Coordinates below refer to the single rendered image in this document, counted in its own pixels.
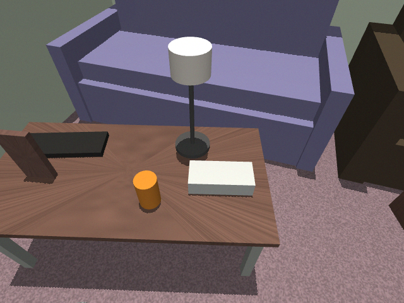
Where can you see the desk lamp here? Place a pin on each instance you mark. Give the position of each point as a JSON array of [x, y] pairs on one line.
[[190, 64]]

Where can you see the armchair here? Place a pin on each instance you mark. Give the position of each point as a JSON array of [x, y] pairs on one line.
[[369, 139]]

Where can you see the sofa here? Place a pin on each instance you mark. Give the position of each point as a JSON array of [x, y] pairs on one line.
[[276, 65]]

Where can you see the coffee table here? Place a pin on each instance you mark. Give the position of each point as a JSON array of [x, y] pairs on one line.
[[94, 199]]

